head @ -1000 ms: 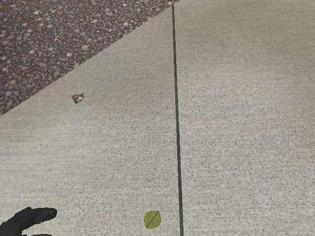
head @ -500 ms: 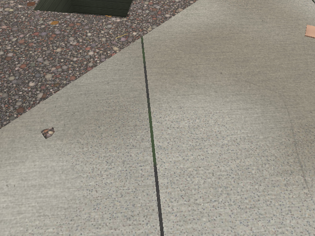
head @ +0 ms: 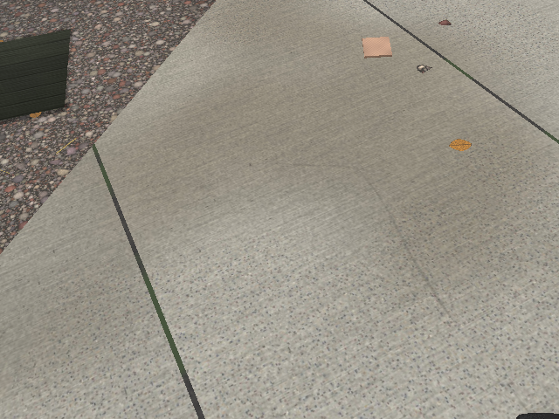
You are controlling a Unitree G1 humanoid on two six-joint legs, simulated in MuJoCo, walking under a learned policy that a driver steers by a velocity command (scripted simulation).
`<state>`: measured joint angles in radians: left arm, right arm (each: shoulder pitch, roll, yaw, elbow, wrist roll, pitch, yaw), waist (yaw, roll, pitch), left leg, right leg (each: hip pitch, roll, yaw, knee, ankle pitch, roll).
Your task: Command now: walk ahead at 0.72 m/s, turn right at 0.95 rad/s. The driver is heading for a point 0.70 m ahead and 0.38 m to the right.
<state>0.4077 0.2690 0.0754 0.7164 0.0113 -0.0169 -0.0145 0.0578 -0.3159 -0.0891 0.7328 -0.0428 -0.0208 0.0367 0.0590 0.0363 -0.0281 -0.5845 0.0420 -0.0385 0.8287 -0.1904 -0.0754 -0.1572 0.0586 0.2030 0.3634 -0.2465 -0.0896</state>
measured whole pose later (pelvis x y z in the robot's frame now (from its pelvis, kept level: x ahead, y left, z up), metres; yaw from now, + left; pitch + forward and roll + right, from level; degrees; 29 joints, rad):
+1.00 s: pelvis +0.67 -0.28 -0.03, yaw -54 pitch +1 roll +0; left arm 0.46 0.31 0.06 0.86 -0.03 -0.07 0.01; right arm -0.02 -0.27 0.01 0.56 -0.03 -0.08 0.01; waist 0.12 0.02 0.08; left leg -0.62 0.04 -0.03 0.52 0.12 0.00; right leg 0.12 0.20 0.25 0.42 -0.44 -0.16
